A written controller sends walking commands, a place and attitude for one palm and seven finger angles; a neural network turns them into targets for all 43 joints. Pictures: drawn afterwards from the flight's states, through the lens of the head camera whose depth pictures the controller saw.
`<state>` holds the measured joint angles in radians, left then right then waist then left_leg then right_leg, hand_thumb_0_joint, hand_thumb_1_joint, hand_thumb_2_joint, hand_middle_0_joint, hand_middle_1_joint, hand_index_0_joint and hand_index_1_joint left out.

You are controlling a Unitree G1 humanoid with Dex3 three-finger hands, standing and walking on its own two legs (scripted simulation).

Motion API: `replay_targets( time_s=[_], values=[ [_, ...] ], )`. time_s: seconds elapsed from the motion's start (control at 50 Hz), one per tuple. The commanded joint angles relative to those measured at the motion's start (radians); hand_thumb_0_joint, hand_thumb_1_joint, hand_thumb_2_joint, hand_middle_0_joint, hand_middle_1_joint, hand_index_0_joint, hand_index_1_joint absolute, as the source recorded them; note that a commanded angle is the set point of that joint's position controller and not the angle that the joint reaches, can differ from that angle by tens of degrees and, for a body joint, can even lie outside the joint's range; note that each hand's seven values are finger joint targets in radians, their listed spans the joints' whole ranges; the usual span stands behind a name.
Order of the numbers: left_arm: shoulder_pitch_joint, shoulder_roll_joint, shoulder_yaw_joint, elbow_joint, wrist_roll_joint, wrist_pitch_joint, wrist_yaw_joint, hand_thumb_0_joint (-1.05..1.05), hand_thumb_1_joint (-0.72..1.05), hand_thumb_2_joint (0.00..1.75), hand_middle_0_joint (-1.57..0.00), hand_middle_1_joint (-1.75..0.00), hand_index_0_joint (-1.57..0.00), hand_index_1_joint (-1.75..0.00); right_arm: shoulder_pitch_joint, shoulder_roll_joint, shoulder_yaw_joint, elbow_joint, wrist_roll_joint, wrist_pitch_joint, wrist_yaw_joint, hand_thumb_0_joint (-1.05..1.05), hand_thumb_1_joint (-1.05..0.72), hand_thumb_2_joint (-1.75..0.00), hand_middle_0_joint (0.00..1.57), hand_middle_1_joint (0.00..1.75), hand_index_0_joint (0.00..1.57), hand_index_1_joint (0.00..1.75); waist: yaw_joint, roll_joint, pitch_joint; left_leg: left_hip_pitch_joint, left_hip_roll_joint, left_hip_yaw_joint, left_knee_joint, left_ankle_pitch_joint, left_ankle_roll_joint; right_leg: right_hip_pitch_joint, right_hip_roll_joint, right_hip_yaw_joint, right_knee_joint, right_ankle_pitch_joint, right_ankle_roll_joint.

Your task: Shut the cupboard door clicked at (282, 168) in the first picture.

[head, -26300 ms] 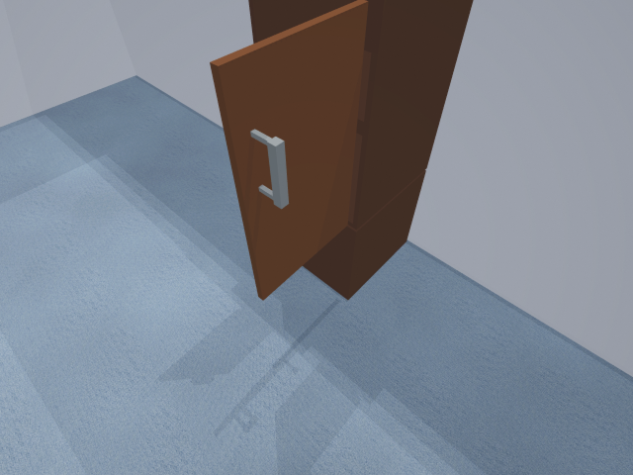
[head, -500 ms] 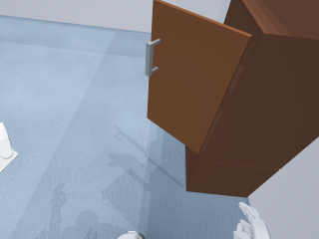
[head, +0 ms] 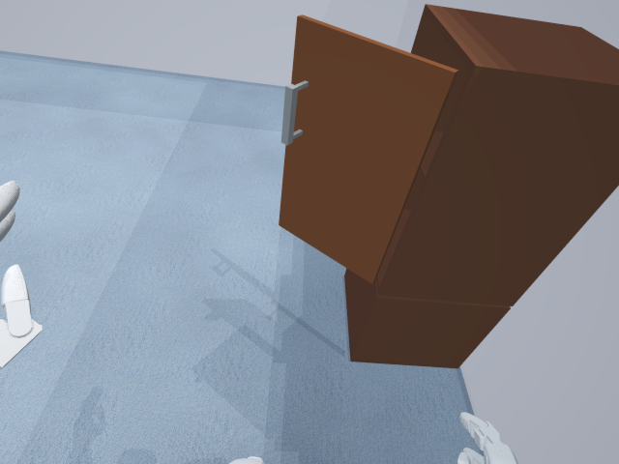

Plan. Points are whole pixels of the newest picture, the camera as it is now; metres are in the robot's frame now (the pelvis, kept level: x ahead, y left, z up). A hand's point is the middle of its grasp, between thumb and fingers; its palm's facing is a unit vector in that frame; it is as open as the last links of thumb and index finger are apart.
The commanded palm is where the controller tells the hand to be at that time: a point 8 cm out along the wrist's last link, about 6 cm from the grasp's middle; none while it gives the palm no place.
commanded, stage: stop stepping back and stand still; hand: left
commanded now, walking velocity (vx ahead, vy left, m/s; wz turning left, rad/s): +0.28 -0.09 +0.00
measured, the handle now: (295, 113) +0.82 +0.13 +0.07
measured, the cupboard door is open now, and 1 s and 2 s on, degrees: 54 54 54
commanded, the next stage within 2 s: let the arm hang, fingers relaxed in 1.76 s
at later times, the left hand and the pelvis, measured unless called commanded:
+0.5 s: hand out of the picture +0.14 +0.32 +0.17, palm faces +0.49 -0.80 -0.36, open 7.4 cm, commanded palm +0.09 +0.34 +0.19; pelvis -0.06 +0.04 +0.00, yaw -1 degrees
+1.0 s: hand (3, 320) +0.18 +0.32 +0.15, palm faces +0.42 -0.79 -0.45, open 7.4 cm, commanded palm +0.12 +0.35 +0.19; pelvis -0.01 +0.05 +0.01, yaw +1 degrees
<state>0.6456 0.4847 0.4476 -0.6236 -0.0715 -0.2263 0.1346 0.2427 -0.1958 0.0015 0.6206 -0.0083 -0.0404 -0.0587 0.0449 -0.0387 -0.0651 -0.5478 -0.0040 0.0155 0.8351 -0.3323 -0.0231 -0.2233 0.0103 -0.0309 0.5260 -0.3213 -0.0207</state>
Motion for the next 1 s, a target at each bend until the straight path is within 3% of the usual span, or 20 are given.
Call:
replay_targets(
  time_s=[0.0,0.04,0.06,0.1,0.14,0.24,0.28,0.32,0.34,0.42,0.5,0.52,0.56,0.58,0.6,0.66,0.72,0.8,0.86,0.98],
  values=[
    [-0.467,0.103,0.029,0.049,0.025,0.018,0.06,0.0,0.9,0.9,-0.2,-0.3,-0.2,-0.3,-0.086,-0.157,-0.037,-0.075,0.005,-0.067,-0.057,0.0,-0.9,-0.9,0.2,0.3,0.2,0.3,-0.097,0.104,0.161,0.244,0.069,-0.075,-0.328,-0.061,0.025,-0.294,-0.118,0.04,-0.086,-0.281,-0.028],
    [-0.509,0.088,0.005,0.012,0.028,0.002,0.063,0.0,0.9,0.9,-0.2,-0.3,-0.2,-0.3,-0.089,-0.171,-0.042,-0.121,0.03,-0.107,-0.065,0.0,-0.9,-0.9,0.2,0.3,0.2,0.3,-0.067,0.259,0.128,0.124,0.199,-0.368,-0.619,-0.267,0.095,-0.102,0.017,0.009,0.097,-0.104,0.035],
    [-0.436,0.089,0.017,0.031,0.024,-0.003,0.053,0.0,0.9,0.9,-0.2,-0.3,-0.2,-0.3,-0.103,-0.145,-0.034,-0.106,0.027,-0.117,-0.058,0.0,-0.9,-0.9,0.2,0.3,0.2,0.3,-0.074,0.318,0.073,0.116,0.226,-0.442,-0.739,-0.52,0.073,-0.077,0.048,0.028,0.201,-0.144,0.034],
    [-0.348,0.108,0.039,-0.137,0.026,-0.008,0.032,0.0,0.9,0.9,-0.2,-0.3,-0.2,-0.3,-0.116,-0.127,-0.037,-0.129,0.006,-0.132,-0.026,0.0,-0.9,-0.9,0.2,0.3,0.2,0.3,-0.061,0.374,0.033,0.14,0.249,-0.538,-0.846,-0.562,-0.015,-0.109,0.08,0.058,0.372,-0.133,0.019],
    [-0.18,0.106,0.049,-0.213,0.023,-0.005,0.025,0.0,0.9,0.9,-0.2,-0.3,-0.2,-0.3,-0.127,-0.113,-0.035,-0.142,0.002,-0.131,0.007,0.0,-0.9,-0.9,0.2,0.3,0.2,0.3,-0.034,0.262,-0.007,0.164,0.224,-0.377,-0.795,-0.412,0.002,-0.037,0.085,0.03,0.315,-0.099,0.007],
    [-0.027,0.158,0.114,-0.175,0.011,0.03,0.036,0.0,0.9,0.9,-0.2,-0.3,-0.2,-0.3,-0.104,-0.115,-0.031,-0.14,-0.018,-0.07,0.002,0.0,-0.9,-0.9,0.2,0.3,0.2,0.3,-0.047,0.275,-0.048,0.095,0.125,-0.158,-0.665,-0.251,-0.019,0.26,0.1,-0.068,-0.149,-0.126,-0.031],
    [-0.023,0.187,0.155,-0.097,0.013,0.044,0.038,0.0,0.9,0.9,-0.2,-0.3,-0.2,-0.3,-0.062,-0.107,-0.038,-0.122,-0.021,-0.044,-0.009,0.0,-0.9,-0.9,0.2,0.3,0.2,0.3,-0.06,0.131,-0.058,0.065,0.071,-0.078,-0.406,-0.131,-0.004,0.253,-0.044,0.076,-0.234,-0.112,-0.085],
    [-0.175,0.209,0.176,-0.072,-0.008,0.04,0.044,0.0,0.9,0.9,-0.2,-0.3,-0.2,-0.3,-0.059,-0.116,-0.045,-0.101,-0.019,-0.025,-0.012,0.0,-0.9,-0.9,0.2,0.3,0.2,0.3,-0.069,-0.099,0.013,0.003,0.03,-0.002,0.017,-0.007,-0.001,0.062,-0.32,0.361,-0.378,-0.245,-0.227],
    [-0.217,0.176,0.15,-0.024,-0.006,0.028,0.052,0.0,0.9,0.9,-0.2,-0.3,-0.2,-0.3,-0.061,-0.121,-0.053,-0.099,-0.004,-0.034,-0.015,0.0,-0.9,-0.9,0.2,0.3,0.2,0.3,-0.067,-0.135,0.029,-0.079,0.043,-0.039,0.142,-0.039,0.002,0.07,-0.352,0.383,-0.367,-0.28,-0.261],
    [-0.273,0.077,0.016,0.056,0.02,0.026,0.043,0.0,0.9,0.9,-0.2,-0.3,-0.2,-0.3,-0.116,-0.132,-0.041,-0.109,0.012,-0.038,-0.024,0.0,-0.9,-0.9,0.2,0.3,0.2,0.3,-0.066,-0.023,0.184,-0.007,0.101,-0.03,0.091,-0.034,0.024,-0.134,-0.284,0.272,-0.34,-0.326,-0.209],
    [-0.371,0.119,0.016,-0.109,0.039,-0.006,0.059,0.0,0.9,0.9,-0.2,-0.3,-0.2,-0.3,-0.124,-0.13,-0.034,-0.106,0.0,-0.075,-0.048,0.0,-0.9,-0.9,0.2,0.3,0.2,0.3,-0.063,0.037,0.147,0.266,0.061,0.083,-0.21,0.011,0.037,-0.163,-0.207,0.12,-0.209,-0.294,-0.153],
    [-0.346,0.128,0.032,-0.138,0.034,-0.01,0.058,0.0,0.9,0.9,-0.2,-0.3,-0.2,-0.3,-0.111,-0.134,-0.038,-0.113,0.0,-0.085,-0.05,0.0,-0.9,-0.9,0.2,0.3,0.2,0.3,-0.067,0.097,0.137,0.35,0.059,0.065,-0.287,0.006,0.044,-0.194,-0.153,0.074,-0.113,-0.254,-0.119],
    [-0.309,0.146,0.086,-0.247,0.024,-0.033,0.06,0.0,0.9,0.9,-0.2,-0.3,-0.2,-0.3,-0.099,-0.17,-0.049,-0.142,0.002,-0.1,-0.046,0.0,-0.9,-0.9,0.2,0.3,0.2,0.3,-0.061,0.403,0.077,0.462,0.276,-0.349,-0.511,0.031,0.141,-0.281,0.016,-0.038,0.225,-0.145,-0.005],
    [-0.277,0.197,0.136,-0.23,0.018,-0.05,0.049,0.0,0.9,0.9,-0.2,-0.3,-0.2,-0.3,-0.091,-0.135,-0.039,-0.122,-0.01,-0.115,-0.04,0.0,-0.9,-0.9,0.2,0.3,0.2,0.3,-0.064,0.414,0.052,0.409,0.335,-0.487,-0.623,-0.047,0.155,-0.255,0.024,0.01,0.332,-0.244,0.003],
    [-0.258,0.184,0.142,-0.222,0.014,-0.05,0.044,0.0,0.9,0.9,-0.2,-0.3,-0.2,-0.3,-0.098,-0.117,-0.036,-0.124,-0.022,-0.126,-0.033,0.0,-0.9,-0.9,0.2,0.3,0.2,0.3,-0.063,0.317,0.059,0.333,0.357,-0.519,-0.659,-0.095,0.165,-0.218,0.006,0.055,0.377,-0.21,0.009],
    [-0.156,0.143,0.148,-0.172,0.013,-0.045,0.04,0.0,0.9,0.9,-0.2,-0.3,-0.2,-0.3,-0.092,-0.12,-0.042,-0.111,-0.011,-0.128,-0.011,0.0,-0.9,-0.9,0.2,0.3,0.2,0.3,-0.053,0.242,0.017,0.285,0.3,-0.247,-0.577,0.022,0.135,-0.08,-0.004,0.03,0.183,-0.104,0.025],
    [-0.074,0.101,0.126,-0.092,0.011,-0.025,0.032,0.0,0.9,0.9,-0.2,-0.3,-0.2,-0.3,-0.072,-0.131,-0.041,-0.131,0.001,-0.123,-0.003,0.0,-0.9,-0.9,0.2,0.3,0.2,0.3,-0.056,0.238,0.009,0.201,0.248,-0.116,-0.531,0.038,0.083,0.07,0.026,-0.029,-0.008,0.04,0.035],
    [-0.096,0.096,0.111,-0.012,0.011,-0.008,0.029,0.0,0.9,0.9,-0.2,-0.3,-0.2,-0.3,-0.071,-0.122,-0.035,-0.136,0.008,-0.111,-0.007,0.0,-0.9,-0.9,0.2,0.3,0.2,0.3,-0.059,0.124,0.003,0.155,0.179,-0.045,-0.462,0.03,0.047,0.127,-0.017,0.037,-0.103,0.163,0.024],
    [-0.093,0.083,0.076,-0.015,0.006,0.006,0.031,0.0,0.9,0.9,-0.2,-0.3,-0.2,-0.3,-0.07,-0.113,-0.04,-0.134,0.018,-0.095,-0.011,0.0,-0.9,-0.9,0.2,0.3,0.2,0.3,-0.059,-0.029,-0.034,0.254,0.101,0.0,-0.305,0.11,0.031,0.028,-0.111,0.187,-0.163,0.282,-0.014],
    [-0.176,0.17,0.122,-0.116,0.031,-0.008,0.064,0.0,0.9,0.9,-0.2,-0.3,-0.2,-0.3,-0.118,-0.103,-0.026,-0.145,0.018,-0.074,-0.039,0.0,-0.9,-0.9,0.2,0.3,0.2,0.3,-0.049,0.023,-0.09,0.27,0.057,0.012,-0.271,0.248,0.024,0.124,-0.187,0.179,-0.084,0.721,-0.009]
  ],
)
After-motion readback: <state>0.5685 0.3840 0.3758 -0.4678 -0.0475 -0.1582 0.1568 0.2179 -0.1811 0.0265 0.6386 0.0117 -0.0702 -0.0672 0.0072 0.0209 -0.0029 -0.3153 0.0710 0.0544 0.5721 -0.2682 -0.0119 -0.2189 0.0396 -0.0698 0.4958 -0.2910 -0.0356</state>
